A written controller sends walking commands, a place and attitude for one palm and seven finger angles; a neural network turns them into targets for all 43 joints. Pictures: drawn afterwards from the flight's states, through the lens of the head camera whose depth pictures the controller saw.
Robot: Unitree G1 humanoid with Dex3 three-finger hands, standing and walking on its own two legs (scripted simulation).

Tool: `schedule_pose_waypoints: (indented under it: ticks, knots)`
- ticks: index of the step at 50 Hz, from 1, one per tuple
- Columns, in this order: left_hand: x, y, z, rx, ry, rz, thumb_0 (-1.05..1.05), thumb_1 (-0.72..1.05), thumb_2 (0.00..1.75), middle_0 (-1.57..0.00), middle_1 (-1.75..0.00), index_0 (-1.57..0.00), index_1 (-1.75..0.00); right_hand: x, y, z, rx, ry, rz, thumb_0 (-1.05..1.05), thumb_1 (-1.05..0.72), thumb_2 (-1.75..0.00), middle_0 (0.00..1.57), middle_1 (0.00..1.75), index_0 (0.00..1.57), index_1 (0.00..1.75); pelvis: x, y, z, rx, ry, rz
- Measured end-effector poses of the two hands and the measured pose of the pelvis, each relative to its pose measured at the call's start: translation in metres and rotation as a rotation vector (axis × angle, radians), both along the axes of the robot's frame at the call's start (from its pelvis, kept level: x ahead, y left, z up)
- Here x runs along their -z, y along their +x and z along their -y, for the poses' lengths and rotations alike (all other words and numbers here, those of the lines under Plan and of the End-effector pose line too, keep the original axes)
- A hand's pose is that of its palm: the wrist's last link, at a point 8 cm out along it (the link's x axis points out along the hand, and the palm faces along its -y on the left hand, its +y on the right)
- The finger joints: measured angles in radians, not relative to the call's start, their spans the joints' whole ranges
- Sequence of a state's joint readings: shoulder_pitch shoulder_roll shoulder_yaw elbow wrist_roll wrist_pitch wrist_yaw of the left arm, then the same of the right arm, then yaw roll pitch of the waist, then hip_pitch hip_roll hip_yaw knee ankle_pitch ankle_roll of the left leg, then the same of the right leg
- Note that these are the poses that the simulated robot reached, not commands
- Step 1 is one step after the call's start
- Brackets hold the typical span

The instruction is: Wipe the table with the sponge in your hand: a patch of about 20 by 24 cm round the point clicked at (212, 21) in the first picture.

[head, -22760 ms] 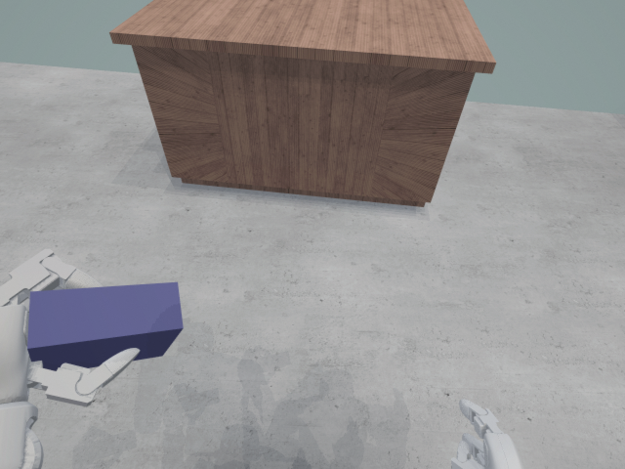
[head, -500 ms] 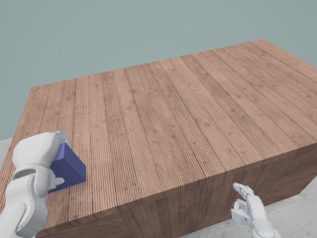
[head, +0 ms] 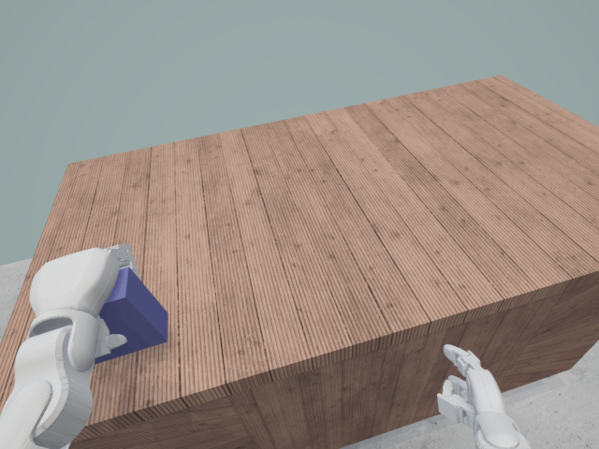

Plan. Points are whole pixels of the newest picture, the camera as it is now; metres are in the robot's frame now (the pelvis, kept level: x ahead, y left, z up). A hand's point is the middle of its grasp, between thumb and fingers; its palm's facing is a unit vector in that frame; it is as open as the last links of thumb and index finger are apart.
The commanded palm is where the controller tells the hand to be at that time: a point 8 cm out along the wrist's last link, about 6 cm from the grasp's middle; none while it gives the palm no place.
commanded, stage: lower the sponge onto the table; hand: left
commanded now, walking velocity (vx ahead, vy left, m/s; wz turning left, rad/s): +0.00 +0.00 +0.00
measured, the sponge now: (117, 325) +0.22 +0.30 +0.07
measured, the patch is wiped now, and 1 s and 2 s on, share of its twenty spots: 0.00 0.00 0.05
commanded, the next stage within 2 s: wipe forward along the first lane in 1.26 s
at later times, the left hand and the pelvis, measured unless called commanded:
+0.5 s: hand (106, 320) +0.22 +0.30 +0.09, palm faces +0.00 -0.10 -1.00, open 9.3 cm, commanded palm +0.19 +0.29 +0.17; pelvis +0.00 +0.00 +0.00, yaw +0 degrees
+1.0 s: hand (114, 325) +0.22 +0.30 +0.07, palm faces -0.02 -0.10 -1.00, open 9.3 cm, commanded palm +0.19 +0.29 +0.14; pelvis +0.01 +0.00 +0.00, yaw +0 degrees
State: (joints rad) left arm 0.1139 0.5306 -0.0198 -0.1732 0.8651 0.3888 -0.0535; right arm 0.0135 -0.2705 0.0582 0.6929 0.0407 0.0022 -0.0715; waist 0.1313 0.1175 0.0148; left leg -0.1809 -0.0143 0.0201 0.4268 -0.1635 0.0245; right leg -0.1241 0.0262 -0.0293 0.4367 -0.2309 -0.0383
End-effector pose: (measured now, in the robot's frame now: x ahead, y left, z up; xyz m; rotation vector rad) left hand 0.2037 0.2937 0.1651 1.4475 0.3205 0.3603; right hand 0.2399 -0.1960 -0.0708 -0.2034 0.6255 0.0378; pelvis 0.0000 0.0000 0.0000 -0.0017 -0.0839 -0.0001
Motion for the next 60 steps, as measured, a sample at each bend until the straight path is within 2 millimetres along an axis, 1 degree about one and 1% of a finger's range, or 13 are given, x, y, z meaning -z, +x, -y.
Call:
schedule_pose_waypoints:
  ticks: [12,22,27,31,36,43,47,53,60]
  knots:
    - [0.002,-0.001,0.007,0.018,0.002,0.014,-0.01,-0.43,1.05,-0.81,-1.39,-0.81,-1.39,0.000,0.000,0.000,-0.003,0.002,0.000,0.01,-0.90,-0.90,0.20,0.30,0.21,0.31,0.000,0.001,0.001,0.001,0.000,0.000]
    - [0.015,-0.009,0.001,-0.014,-0.009,-0.033,-0.01,-0.43,1.05,-0.81,-1.39,-0.81,-1.39,0.000,0.001,0.001,-0.009,-0.004,-0.002,0.01,-0.90,-0.90,0.20,0.30,0.22,0.32,0.000,0.002,0.002,-0.001,-0.002,0.000]
    - [0.022,-0.006,-0.002,-0.006,-0.006,-0.051,-0.01,-0.43,1.05,-0.81,-1.39,-0.81,-1.39,0.000,0.001,0.002,-0.007,-0.015,-0.001,0.01,-0.90,-0.90,0.20,0.30,0.22,0.32,0.000,0.002,0.003,-0.005,-0.004,-0.002]
    - [0.021,-0.003,-0.001,0.012,-0.003,-0.035,-0.01,-0.43,1.05,-0.81,-1.39,-0.81,-1.39,0.000,0.001,0.001,-0.003,-0.014,-0.001,0.01,-0.90,-0.90,0.20,0.30,0.22,0.32,0.000,0.003,0.002,-0.001,-0.005,-0.004]
    - [0.021,-0.006,0.000,0.011,-0.007,-0.021,-0.01,-0.43,1.05,-0.81,-1.39,-0.81,-1.39,0.000,0.001,0.001,0.002,-0.004,-0.005,0.01,-0.90,-0.90,0.20,0.30,0.22,0.31,0.000,0.006,0.000,0.003,-0.004,-0.010]
    - [0.035,-0.011,-0.008,-0.029,-0.020,-0.067,-0.01,-0.43,1.05,-0.81,-1.39,-0.81,-1.39,0.001,0.002,0.002,0.003,-0.017,-0.015,0.01,-0.90,-0.90,0.20,0.30,0.22,0.31,0.000,0.006,-0.001,-0.003,-0.006,-0.012]
    - [0.041,-0.007,-0.005,-0.003,-0.020,-0.075,-0.01,-0.43,1.05,-0.81,-1.39,-0.81,-1.39,0.002,0.002,0.001,0.007,-0.027,-0.012,0.01,-0.90,-0.90,0.20,0.30,0.22,0.31,0.000,0.006,-0.002,-0.006,-0.007,-0.016]
    - [0.039,-0.001,-0.004,0.017,-0.010,-0.045,-0.01,-0.43,1.05,-0.81,-1.39,-0.81,-1.39,0.001,0.001,-0.001,0.016,-0.018,-0.017,0.01,-0.90,-0.90,0.20,0.30,0.21,0.31,0.000,0.007,-0.003,0.002,-0.006,-0.023]
    - [0.042,-0.005,-0.004,-0.010,-0.017,-0.047,-0.01,-0.43,1.05,-0.80,-1.39,-0.81,-1.39,0.001,0.001,-0.001,0.017,-0.006,-0.020,0.01,-0.90,-0.90,0.20,0.30,0.21,0.31,0.000,0.009,-0.006,0.004,-0.007,-0.028]
